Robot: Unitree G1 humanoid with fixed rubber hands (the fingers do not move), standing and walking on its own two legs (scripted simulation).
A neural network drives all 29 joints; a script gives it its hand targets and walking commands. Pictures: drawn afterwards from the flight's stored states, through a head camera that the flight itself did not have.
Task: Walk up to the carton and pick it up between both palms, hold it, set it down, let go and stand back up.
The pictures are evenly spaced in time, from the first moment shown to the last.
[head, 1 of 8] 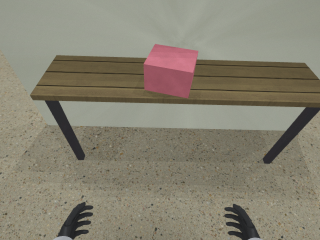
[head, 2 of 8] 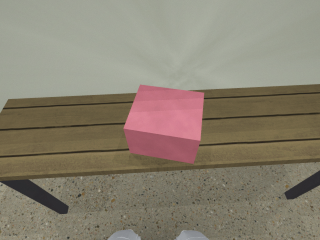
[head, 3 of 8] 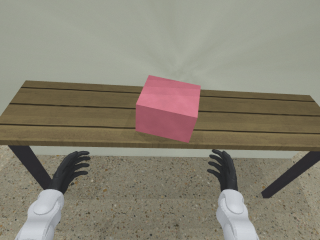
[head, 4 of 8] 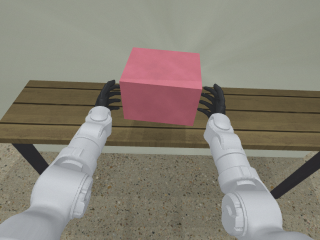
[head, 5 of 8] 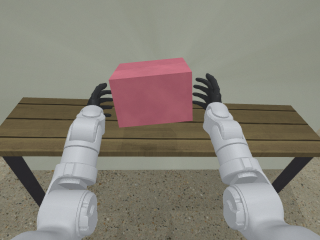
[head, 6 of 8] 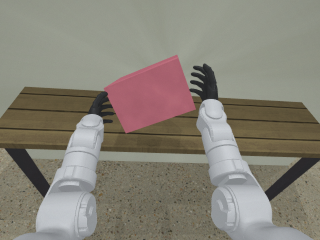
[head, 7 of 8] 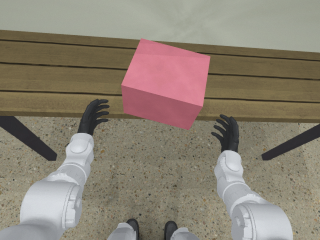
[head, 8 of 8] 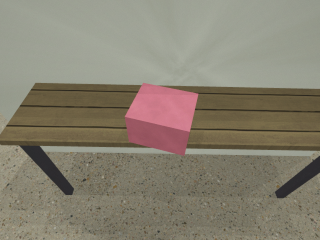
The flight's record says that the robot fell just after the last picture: no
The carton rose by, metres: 0.23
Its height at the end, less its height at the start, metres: +0.00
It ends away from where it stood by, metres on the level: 0.06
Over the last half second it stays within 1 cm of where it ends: yes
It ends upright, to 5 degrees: yes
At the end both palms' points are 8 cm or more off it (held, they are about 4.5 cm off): yes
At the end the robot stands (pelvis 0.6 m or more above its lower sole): yes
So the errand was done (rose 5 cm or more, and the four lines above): yes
